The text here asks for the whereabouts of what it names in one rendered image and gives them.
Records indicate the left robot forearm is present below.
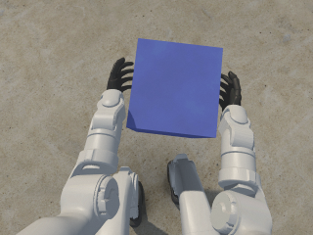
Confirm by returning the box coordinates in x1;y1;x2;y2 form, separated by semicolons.
60;89;126;208

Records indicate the robot right hand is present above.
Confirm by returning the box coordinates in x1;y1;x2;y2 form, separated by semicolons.
219;71;242;112

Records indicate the robot right thigh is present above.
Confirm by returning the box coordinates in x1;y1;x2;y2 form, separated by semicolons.
168;158;220;235

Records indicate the robot left shin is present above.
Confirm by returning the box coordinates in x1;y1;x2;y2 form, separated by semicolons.
113;166;139;218

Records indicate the carton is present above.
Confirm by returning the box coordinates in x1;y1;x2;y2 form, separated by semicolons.
126;38;223;139

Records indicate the robot left hand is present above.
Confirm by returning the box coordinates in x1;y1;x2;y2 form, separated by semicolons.
107;57;134;93

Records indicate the right robot forearm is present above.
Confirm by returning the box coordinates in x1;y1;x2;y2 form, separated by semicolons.
218;105;273;228

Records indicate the left robot upper arm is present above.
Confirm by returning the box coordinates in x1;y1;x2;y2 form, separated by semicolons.
16;174;120;235

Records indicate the right robot upper arm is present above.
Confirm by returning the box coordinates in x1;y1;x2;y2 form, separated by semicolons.
209;190;273;235

